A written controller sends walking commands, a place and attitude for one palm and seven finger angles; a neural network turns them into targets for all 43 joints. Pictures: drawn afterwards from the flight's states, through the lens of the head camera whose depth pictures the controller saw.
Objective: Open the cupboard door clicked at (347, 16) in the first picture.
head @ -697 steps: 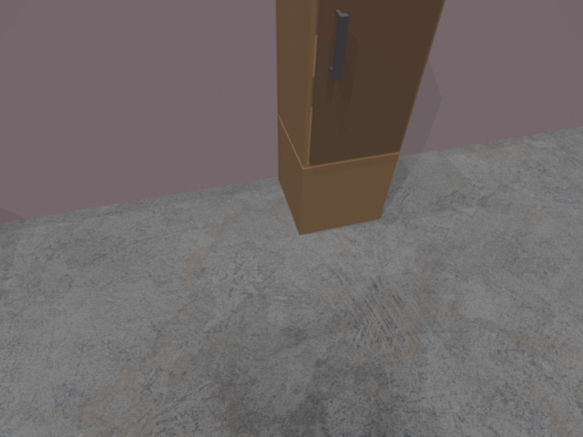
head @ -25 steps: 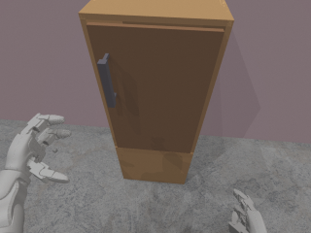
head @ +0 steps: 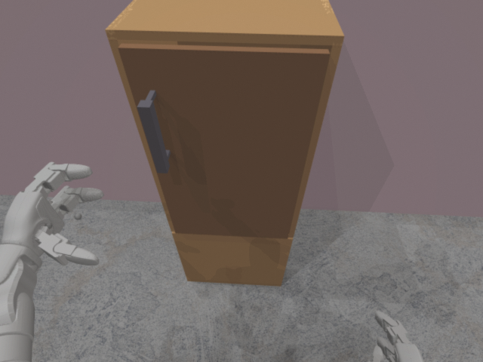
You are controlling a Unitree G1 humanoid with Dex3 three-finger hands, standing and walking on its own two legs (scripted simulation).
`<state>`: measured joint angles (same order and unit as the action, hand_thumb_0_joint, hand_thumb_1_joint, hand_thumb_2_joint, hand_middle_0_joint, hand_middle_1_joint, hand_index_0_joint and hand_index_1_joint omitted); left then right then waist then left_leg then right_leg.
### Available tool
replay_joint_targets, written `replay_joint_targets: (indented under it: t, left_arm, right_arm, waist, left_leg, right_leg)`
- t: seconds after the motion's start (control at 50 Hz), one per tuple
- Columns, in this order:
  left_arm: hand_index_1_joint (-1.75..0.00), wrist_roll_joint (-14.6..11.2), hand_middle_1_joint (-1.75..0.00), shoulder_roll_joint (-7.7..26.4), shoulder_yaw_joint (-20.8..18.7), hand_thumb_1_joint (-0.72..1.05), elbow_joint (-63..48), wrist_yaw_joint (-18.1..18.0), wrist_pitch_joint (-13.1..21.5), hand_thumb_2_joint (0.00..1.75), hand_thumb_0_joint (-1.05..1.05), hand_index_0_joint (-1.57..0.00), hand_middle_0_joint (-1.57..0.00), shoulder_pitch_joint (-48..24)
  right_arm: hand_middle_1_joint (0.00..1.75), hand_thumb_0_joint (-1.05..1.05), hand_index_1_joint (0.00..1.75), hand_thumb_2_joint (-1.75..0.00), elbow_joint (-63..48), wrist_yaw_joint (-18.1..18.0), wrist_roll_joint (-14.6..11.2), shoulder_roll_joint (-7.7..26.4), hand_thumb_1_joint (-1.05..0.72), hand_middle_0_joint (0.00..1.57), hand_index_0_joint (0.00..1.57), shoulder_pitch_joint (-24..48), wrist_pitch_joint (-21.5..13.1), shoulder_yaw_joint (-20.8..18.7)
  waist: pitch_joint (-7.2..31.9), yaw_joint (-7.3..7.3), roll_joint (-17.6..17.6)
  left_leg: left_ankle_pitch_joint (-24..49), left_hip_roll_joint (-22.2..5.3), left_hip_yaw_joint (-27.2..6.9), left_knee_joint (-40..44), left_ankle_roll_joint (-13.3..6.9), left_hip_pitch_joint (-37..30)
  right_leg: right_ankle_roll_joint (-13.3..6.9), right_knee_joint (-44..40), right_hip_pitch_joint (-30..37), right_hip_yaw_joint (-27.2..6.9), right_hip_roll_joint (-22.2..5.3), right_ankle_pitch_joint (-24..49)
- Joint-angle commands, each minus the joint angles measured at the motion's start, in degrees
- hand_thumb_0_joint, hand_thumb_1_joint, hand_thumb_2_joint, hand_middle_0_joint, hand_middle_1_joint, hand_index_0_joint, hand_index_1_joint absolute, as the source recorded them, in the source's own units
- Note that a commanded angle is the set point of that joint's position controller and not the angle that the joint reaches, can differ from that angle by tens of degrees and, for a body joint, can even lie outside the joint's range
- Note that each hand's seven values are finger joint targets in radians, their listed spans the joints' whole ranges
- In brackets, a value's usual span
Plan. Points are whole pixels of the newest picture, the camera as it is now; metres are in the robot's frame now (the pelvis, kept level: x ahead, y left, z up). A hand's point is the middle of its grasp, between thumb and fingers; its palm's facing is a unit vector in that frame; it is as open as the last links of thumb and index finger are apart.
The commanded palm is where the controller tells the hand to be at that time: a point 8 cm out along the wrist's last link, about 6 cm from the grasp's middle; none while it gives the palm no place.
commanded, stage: raise the hand with hooked fingers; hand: left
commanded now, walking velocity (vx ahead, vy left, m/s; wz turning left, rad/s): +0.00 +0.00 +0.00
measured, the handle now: (157, 133) +0.52 +0.21 +0.10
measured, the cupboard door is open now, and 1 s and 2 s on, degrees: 0 0 0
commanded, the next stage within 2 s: move the hooked fingers beside the handle in 0.20 s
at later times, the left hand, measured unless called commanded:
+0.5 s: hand (78, 211) +0.30 +0.28 +0.11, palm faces +0.09 -1.00 -0.02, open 14.0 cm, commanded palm +0.28 +0.32 +0.12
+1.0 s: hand (97, 181) +0.37 +0.28 +0.11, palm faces +0.04 -1.00 +0.00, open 14.0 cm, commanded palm +0.35 +0.33 +0.11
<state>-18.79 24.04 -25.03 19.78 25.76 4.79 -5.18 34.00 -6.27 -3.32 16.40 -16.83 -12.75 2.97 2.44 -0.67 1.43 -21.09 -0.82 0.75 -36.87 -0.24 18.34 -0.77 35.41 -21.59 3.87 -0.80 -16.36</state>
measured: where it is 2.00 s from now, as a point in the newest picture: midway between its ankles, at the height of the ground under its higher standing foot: outside the picture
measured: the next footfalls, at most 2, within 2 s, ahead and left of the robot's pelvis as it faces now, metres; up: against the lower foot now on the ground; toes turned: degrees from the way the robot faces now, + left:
none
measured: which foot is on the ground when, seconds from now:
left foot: down 0.00-1.00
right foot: down 0.00-1.00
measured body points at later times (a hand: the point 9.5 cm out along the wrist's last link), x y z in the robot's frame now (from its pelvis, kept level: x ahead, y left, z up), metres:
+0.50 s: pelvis -0.01 -0.01 +0.00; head +0.01 -0.02 +0.45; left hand +0.29 +0.33 +0.12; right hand +0.16 -0.26 -0.08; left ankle -0.02 +0.12 -0.73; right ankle +0.02 -0.11 -0.73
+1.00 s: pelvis +0.00 +0.00 -0.01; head +0.04 +0.01 +0.44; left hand +0.36 +0.33 +0.11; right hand +0.10 -0.26 -0.10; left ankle -0.02 +0.12 -0.73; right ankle +0.02 -0.11 -0.73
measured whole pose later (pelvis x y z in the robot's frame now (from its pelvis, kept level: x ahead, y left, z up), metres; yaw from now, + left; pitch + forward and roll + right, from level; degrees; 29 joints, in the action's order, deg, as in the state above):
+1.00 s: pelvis +0.00 +0.00 -0.01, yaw -1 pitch +7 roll -1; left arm -15.4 29.2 -26.3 43.0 27.1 10.1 -24.5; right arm 35.6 -6.0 -3.2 16.9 -19.7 -8.5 2.9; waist 3.0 2.2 0.7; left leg -21.7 -1.1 1.3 -39.8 -0.5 25.1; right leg -0.6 37.5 -28.2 3.3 -0.6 -16.3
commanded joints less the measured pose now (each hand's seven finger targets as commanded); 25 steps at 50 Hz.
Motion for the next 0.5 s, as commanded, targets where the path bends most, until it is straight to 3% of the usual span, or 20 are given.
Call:
replay_joint_targets:
  t: [0.0,0.02,0.04,0.1,0.14,0.2,0.28,0.36,0.42,0.48]
  left_arm:
    - [-1.2,-1.1,-1.2,16.9,-6.3,-0.5,-13.6,-0.6,5.3,0.3,0.0,-0.3,-0.3,-16.1]
    - [-1.2,-1.1,-1.2,16.5,-6.0,-0.5,-13.7,-0.6,5.5,0.3,0.0,-0.3,-0.3,-16.2]
    - [-1.2,-1.3,-1.2,17.1,-6.5,-0.5,-13.2,-0.5,5.5,0.3,0.0,-0.3,-0.3,-15.6]
    - [-1.2,-1.1,-1.2,15.4,-4.8,-0.5,-12.1,0.2,5.0,0.3,0.0,-0.3,-0.3,-15.7]
    - [-1.2,-1.6,-1.2,16.2,-5.5,-0.5,-11.3,0.3,4.6,0.3,0.0,-0.3,-0.3,-15.0]
    - [-1.2,-1.8,-1.2,15.2,-5.0,-0.5,-9.8,0.7,4.0,0.3,0.0,-0.3,-0.3,-15.0]
    - [-1.2,-1.6,-1.2,15.9,-5.3,-0.5,-10.8,0.5,4.5,0.3,0.0,-0.3,-0.3,-15.7]
    - [-1.2,-1.4,-1.2,17.8,-6.5,-0.5,-7.4,0.4,4.9,0.3,0.0,-0.3,-0.3,-19.6]
    - [-1.2,-0.6,-1.2,18.6,-5.4,-0.5,-5.2,1.0,5.7,0.3,0.0,-0.3,-0.3,-25.4]
    - [-1.2,-0.1,-1.2,17.8,-3.2,-0.5,-4.0,1.5,6.4,0.3,0.0,-0.3,-0.3,-29.0]
  right_arm:
    - [0.3,0.0,0.3,-0.9,-8.6,-0.6,0.2,6.9,-0.9,0.2,0.2,4.6,-3.3,-3.0]
    - [0.3,0.0,0.3,-0.9,-8.6,-0.6,0.2,6.8,-0.9,0.2,0.2,4.8,-3.4,-3.0]
    - [0.3,0.0,0.3,-0.9,-8.4,-0.7,0.3,6.9,-0.9,0.2,0.2,4.6,-3.3,-3.0]
    - [0.3,0.0,0.3,-0.9,-8.1,-0.9,0.0,6.8,-0.9,0.2,0.2,4.8,-3.4,-3.0]
    - [0.3,0.0,0.3,-0.9,-8.1,-0.9,0.1,7.0,-0.9,0.2,0.2,4.7,-3.2,-2.9]
    - [0.3,0.0,0.3,-0.9,-8.1,-1.0,-0.2,6.9,-0.9,0.2,0.2,5.2,-3.1,-2.9]
    - [0.3,0.0,0.3,-0.9,-8.2,-0.9,0.0,6.7,-0.9,0.2,0.2,5.3,-3.2,-2.9]
    - [0.3,0.0,0.3,-0.9,-7.4,-1.2,-0.1,7.1,-0.9,0.2,0.2,5.1,-2.7,-2.8]
    - [0.3,0.0,0.3,-0.9,-6.8,-1.5,-0.2,7.2,-0.9,0.2,0.2,4.8,-2.4,-2.8]
    - [0.3,0.0,0.3,-0.9,-6.7,-1.6,-0.3,7.3,-0.9,0.2,0.2,4.1,-2.3,-2.9]
  waist:
    - [11.7,-0.61,3.9]
    - [11.7,-0.58,4.2]
    - [11.5,-0.65,2.3]
    - [10.7,-0.22,3.9]
    - [10.6,-0.49,1.6]
    - [9.5,-0.16,1.2]
    - [10.8,-0.38,2.2]
    - [9.2,0.54,-0.2]
    - [9.4,1.39,3.2]
    - [11.6,1.82,3.9]
  left_leg:
    - [15.3,1.1,-1.1,5.8,-0.9,-1.6]
    - [15.5,1.2,-1.2,5.9,-0.9,-1.6]
    - [15.8,1.0,-1.1,5.7,-1.0,-1.4]
    - [15.1,1.2,-1.0,5.9,-0.9,-1.4]
    - [15.0,1.2,-0.9,5.5,-1.1,-1.0]
    - [13.5,1.3,-0.7,5.6,-1.1,0.1]
    - [14.3,1.3,-0.6,5.3,-1.1,-0.6]
    - [12.2,1.3,-0.5,5.0,-1.1,1.5]
    - [10.6,1.4,-0.5,4.6,-1.1,1.4]
    - [11.2,1.4,-0.6,4.4,-1.1,0.5]
  right_leg:
    - [-0.6,-4.0,8.3,-1.6,1.0,11.9]
    - [-0.7,-4.0,8.5,-1.6,0.9,12.2]
    - [-0.7,-4.0,9.3,-1.8,0.9,12.8]
    - [-0.5,-4.2,8.0,-1.5,0.9,12.3]
    - [-0.4,-4.4,8.9,-1.9,0.8,12.7]
    - [-0.2,-4.8,8.0,-2.1,0.7,11.4]
    - [-0.3,-4.4,8.4,-2.2,0.7,12.2]
    - [0.0,-4.8,7.9,-2.9,0.6,10.2]
    - [-0.1,-5.0,6.3,-3.4,0.3,7.9]
    - [-0.3,-4.3,6.2,-3.1,0.5,8.7]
